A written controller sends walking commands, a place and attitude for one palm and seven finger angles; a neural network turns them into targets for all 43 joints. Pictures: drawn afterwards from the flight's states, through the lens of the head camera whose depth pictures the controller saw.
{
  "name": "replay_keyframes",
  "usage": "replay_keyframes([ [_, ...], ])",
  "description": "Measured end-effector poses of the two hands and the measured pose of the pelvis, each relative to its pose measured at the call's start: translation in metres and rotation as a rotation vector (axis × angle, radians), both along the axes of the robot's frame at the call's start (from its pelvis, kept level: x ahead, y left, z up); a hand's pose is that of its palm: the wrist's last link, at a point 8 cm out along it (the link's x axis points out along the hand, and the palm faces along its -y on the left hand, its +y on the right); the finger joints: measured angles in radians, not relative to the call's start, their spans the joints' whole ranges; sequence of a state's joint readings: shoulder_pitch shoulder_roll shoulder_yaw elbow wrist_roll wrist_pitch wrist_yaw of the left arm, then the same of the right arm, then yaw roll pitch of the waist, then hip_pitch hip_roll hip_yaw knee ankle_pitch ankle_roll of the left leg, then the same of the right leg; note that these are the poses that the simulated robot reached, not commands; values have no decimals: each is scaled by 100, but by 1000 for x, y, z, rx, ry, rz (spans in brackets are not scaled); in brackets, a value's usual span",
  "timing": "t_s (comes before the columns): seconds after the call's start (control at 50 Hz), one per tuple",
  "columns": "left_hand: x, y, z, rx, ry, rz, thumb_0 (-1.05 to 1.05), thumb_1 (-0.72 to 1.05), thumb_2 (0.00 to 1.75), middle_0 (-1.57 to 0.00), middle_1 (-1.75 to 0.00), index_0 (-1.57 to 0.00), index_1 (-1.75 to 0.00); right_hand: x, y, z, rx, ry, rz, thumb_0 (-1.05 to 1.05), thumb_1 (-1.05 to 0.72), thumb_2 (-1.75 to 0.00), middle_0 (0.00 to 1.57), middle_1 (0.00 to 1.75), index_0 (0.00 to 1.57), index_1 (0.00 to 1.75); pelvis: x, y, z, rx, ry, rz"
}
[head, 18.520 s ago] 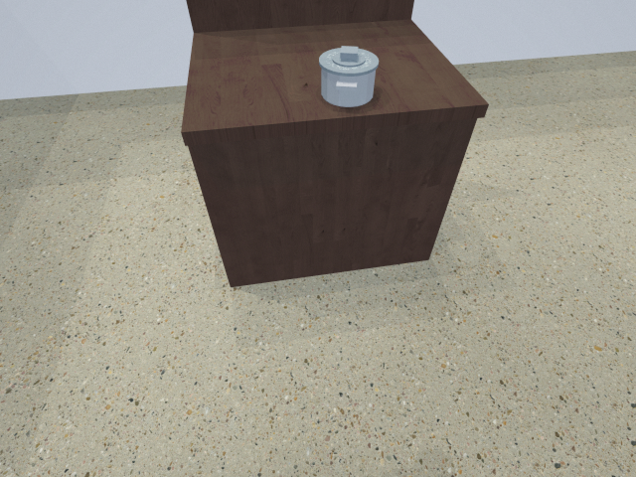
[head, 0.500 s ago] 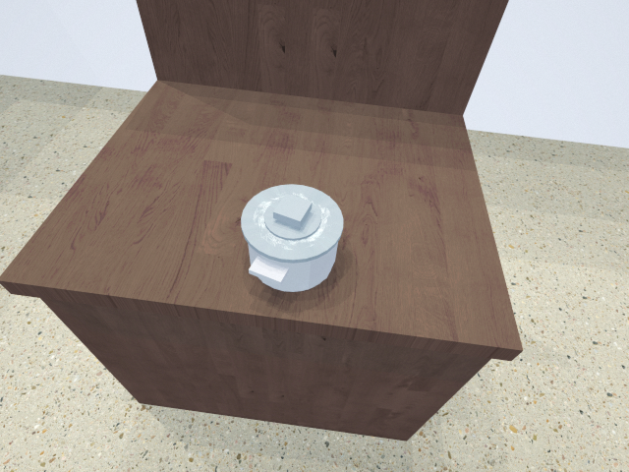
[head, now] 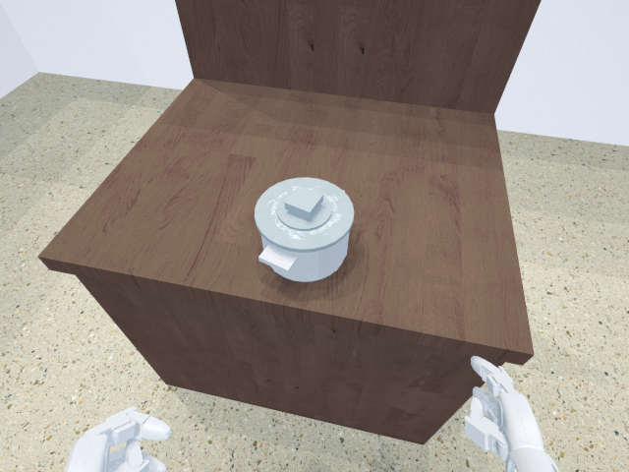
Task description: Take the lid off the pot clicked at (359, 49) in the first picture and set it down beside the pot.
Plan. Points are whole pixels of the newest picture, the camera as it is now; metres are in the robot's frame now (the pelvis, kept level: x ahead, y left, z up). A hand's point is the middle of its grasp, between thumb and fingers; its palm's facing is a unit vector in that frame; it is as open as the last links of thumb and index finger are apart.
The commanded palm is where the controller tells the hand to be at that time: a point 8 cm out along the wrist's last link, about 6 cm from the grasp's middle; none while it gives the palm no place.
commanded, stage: lift the closed hand beside the body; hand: left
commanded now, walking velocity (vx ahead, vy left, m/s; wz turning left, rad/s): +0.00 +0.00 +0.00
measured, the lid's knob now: (304, 201) +0.48 +0.07 +0.06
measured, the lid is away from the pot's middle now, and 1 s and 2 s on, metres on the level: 0.00 0.00 0.00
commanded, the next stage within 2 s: raise the hand higher, near the body in 0.10 s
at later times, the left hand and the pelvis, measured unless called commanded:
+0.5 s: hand (129, 421) +0.16 +0.23 +0.01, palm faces +0.22 -0.89 -0.40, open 3.1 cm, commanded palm +0.11 +0.27 +0.05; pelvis +0.02 +0.00 +0.00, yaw -2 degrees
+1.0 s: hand (103, 371) +0.19 +0.25 +0.08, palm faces +0.26 -0.88 -0.40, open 3.1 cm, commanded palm +0.15 +0.29 +0.12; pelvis +0.02 +0.02 +0.00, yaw -2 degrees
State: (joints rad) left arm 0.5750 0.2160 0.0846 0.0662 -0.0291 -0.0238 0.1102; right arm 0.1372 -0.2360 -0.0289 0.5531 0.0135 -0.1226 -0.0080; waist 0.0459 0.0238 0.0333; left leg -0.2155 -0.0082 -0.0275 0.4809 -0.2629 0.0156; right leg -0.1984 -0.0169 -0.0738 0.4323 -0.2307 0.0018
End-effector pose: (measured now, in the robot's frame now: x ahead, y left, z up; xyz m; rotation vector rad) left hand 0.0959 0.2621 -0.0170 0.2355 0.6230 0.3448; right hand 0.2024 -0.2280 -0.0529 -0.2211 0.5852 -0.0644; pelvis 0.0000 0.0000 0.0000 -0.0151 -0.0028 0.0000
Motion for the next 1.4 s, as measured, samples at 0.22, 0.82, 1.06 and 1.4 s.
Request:
replay_keyframes([
  [0.22,18,0,29,61,-67,-26,1,90,90,-124,-145,-125,-144,-40,-6,-37,32,190,-68,1,-90,-89,20,30,21,31,11,-7,1,4,-6,-16],
  [0.82,51,18,97,155,-334,-137,1,90,90,-129,-150,-130,-149,9,31,-12,34,34,-11,1,-90,-89,20,30,21,30,23,18,2,-3,-21,-35],
  [1.06,64,26,129,224,-467,-163,1,90,90,-130,-150,-130,-149,-11,42,-23,50,92,-4,1,-90,-89,20,30,21,30,18,22,2,-6,-28,-39],
  [1.4,97,22,155,1153,-12,-738,0,66,98,-120,-124,-120,-123,-24,4,-47,50,249,-40,1,-91,-89,20,30,21,30,2,14,-6,-2,37,-44],
])
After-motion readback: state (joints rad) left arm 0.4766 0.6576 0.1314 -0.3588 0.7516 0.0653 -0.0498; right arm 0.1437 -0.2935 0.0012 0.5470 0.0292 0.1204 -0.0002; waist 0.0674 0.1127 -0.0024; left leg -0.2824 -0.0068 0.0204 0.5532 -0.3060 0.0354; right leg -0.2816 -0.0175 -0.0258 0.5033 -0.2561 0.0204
